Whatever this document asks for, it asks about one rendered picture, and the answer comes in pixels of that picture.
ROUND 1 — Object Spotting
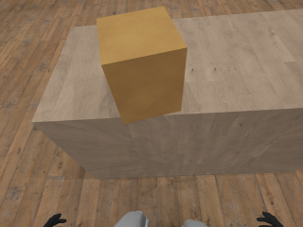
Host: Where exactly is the robot left hand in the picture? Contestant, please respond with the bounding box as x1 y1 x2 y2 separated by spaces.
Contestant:
44 213 67 227

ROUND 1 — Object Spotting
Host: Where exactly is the pedestal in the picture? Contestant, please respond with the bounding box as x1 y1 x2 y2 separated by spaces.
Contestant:
31 9 303 180

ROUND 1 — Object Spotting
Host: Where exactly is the robot left thigh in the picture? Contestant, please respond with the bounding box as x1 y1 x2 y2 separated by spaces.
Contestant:
114 211 150 227

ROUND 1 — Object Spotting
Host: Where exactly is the robot right hand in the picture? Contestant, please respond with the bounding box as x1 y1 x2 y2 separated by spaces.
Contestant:
257 211 283 227

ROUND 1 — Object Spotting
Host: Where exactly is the carton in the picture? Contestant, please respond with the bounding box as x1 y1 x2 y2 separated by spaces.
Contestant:
97 6 187 124

